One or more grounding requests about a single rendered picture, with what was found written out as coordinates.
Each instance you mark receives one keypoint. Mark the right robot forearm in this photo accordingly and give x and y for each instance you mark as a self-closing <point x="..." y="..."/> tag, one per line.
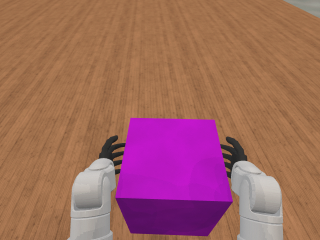
<point x="260" y="203"/>

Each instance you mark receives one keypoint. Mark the carton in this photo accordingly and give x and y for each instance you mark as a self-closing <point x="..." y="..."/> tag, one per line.
<point x="173" y="179"/>

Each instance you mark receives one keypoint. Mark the left robot forearm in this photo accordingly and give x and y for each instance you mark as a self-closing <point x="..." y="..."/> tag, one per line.
<point x="91" y="202"/>

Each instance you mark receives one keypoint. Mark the robot right hand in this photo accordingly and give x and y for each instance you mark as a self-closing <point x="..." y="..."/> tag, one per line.
<point x="237" y="154"/>

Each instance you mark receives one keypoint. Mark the robot left hand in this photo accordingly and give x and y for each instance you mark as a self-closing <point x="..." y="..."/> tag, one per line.
<point x="107" y="150"/>

